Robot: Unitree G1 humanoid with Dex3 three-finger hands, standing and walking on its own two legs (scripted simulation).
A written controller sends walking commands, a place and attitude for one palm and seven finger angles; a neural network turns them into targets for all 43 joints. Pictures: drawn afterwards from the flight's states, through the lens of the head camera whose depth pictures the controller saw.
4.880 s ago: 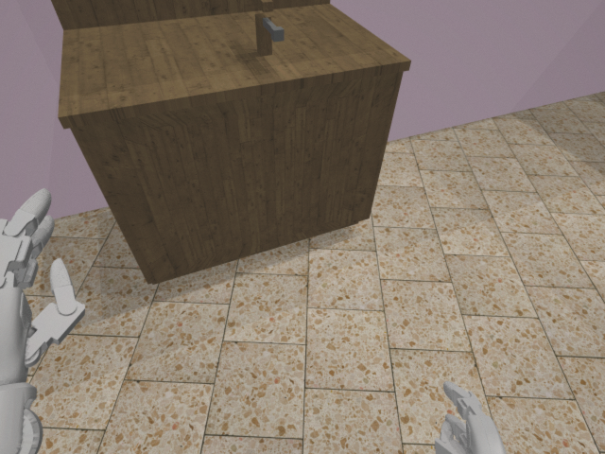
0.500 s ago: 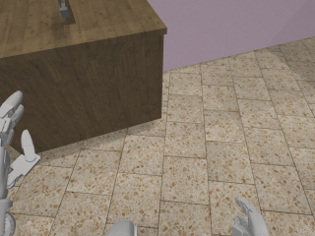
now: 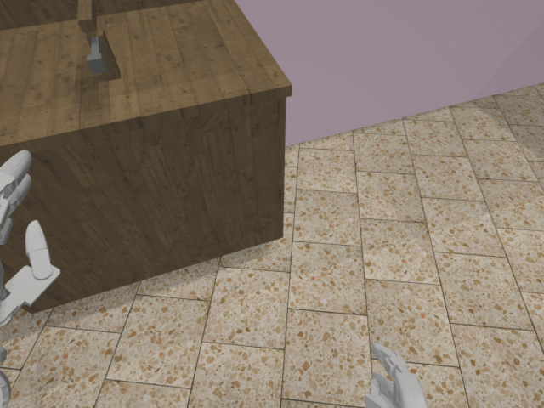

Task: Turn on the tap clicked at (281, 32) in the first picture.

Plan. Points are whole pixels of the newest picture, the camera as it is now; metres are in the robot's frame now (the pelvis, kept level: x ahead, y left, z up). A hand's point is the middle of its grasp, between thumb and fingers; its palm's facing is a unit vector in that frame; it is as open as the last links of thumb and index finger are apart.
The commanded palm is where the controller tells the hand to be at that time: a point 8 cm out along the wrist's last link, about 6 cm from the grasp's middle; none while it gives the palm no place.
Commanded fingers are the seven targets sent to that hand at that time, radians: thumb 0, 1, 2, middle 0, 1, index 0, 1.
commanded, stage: take the last steps up to it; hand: left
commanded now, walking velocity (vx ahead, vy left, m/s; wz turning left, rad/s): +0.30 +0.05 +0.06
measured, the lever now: (97, 63) +0.70 +0.40 +0.12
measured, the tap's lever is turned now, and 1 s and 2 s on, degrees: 0 0 0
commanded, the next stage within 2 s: come to a stop and stand still in 1.12 s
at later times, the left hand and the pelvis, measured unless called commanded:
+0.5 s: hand (76, 166) +0.35 +0.26 +0.19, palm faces +0.44 -0.81 -0.38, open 7.4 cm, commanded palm +0.29 +0.30 +0.19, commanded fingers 0.00 0.90 0.90 -0.20 -0.30 -0.20 -0.30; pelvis +0.13 +0.02 -0.01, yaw +0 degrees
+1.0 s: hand (155, 124) +0.45 +0.20 +0.17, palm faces +0.40 -0.81 -0.43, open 7.4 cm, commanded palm +0.38 +0.25 +0.19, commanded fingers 0.00 0.90 0.90 -0.20 -0.30 -0.20 -0.30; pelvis +0.22 -0.03 +0.01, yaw +1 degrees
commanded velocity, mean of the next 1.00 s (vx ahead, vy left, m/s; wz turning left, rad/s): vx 0.25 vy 0.04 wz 0.03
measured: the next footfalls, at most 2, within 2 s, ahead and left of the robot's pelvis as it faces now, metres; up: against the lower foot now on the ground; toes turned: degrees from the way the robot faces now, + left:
left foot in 0.42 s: +0.21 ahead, +0.13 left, +0.00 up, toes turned +11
right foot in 0.84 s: +0.29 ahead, -0.11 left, +0.00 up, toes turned -9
